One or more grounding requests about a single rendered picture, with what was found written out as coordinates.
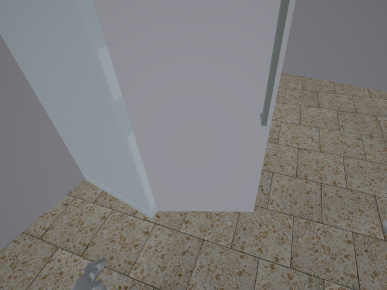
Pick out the robot left hand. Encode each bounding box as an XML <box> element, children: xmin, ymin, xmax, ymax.
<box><xmin>71</xmin><ymin>258</ymin><xmax>107</xmax><ymax>290</ymax></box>

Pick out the fridge door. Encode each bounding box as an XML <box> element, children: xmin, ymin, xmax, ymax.
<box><xmin>93</xmin><ymin>0</ymin><xmax>296</xmax><ymax>212</ymax></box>

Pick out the handle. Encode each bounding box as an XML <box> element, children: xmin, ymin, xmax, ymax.
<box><xmin>260</xmin><ymin>0</ymin><xmax>290</xmax><ymax>126</ymax></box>

